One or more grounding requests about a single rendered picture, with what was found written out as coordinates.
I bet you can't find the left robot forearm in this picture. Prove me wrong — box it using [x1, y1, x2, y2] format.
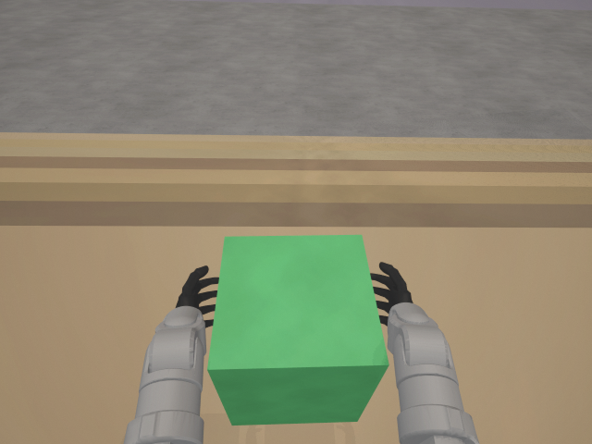
[124, 306, 206, 444]

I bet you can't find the carton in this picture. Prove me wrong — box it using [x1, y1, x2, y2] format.
[207, 235, 389, 426]

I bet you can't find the robot right hand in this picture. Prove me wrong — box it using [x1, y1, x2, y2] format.
[370, 262, 413, 326]

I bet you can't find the robot left hand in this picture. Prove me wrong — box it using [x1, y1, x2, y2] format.
[176, 265, 219, 328]

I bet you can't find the right robot forearm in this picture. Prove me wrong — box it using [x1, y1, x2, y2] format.
[388, 302, 479, 444]

